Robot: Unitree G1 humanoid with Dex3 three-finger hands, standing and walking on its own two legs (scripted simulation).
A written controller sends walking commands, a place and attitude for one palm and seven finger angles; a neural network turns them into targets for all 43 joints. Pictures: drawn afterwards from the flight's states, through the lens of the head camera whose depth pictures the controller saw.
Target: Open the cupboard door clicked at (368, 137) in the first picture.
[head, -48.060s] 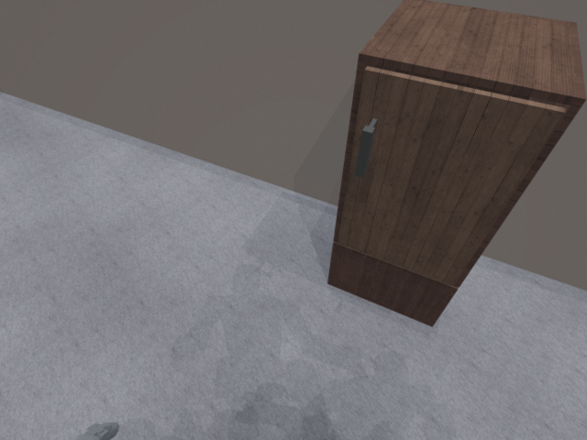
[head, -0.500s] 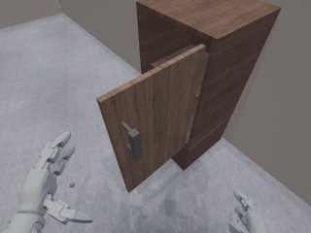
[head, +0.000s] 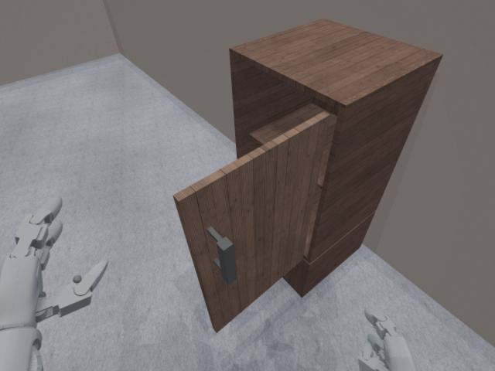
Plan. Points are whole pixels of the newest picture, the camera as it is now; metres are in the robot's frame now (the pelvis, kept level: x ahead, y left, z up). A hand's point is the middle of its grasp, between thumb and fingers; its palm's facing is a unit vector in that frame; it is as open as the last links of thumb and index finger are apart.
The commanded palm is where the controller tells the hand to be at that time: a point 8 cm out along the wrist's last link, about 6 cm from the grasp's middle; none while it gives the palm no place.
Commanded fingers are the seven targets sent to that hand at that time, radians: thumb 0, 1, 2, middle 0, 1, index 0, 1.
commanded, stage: draw the hand back to the body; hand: left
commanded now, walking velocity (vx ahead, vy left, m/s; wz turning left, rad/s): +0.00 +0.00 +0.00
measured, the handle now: (221, 255) +0.34 +0.10 -0.04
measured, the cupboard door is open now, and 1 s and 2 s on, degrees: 92 92 92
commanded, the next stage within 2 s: step back with the hand held close in 0.52 s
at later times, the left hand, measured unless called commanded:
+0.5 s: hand (62, 275) +0.18 +0.25 +0.15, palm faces +0.45 -0.79 -0.40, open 7.5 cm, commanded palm +0.13 +0.28 +0.17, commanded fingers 0.00 0.90 0.90 -0.20 -0.30 -0.20 -0.30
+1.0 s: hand (53, 287) +0.16 +0.25 +0.15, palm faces +0.34 -0.79 -0.51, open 7.4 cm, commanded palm +0.10 +0.29 +0.18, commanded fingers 0.00 0.90 0.90 -0.20 -0.30 -0.20 -0.30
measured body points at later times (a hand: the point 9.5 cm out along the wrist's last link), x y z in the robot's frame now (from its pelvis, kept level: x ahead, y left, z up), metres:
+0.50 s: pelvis -0.01 -0.02 +0.00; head -0.03 -0.04 +0.45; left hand +0.15 +0.29 +0.18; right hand +0.17 -0.24 -0.08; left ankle -0.03 +0.10 -0.74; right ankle -0.02 -0.12 -0.74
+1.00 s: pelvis -0.05 +0.00 +0.00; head -0.03 -0.01 +0.45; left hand +0.14 +0.29 +0.18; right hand +0.13 -0.26 -0.08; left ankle -0.03 +0.10 -0.74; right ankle -0.02 -0.12 -0.74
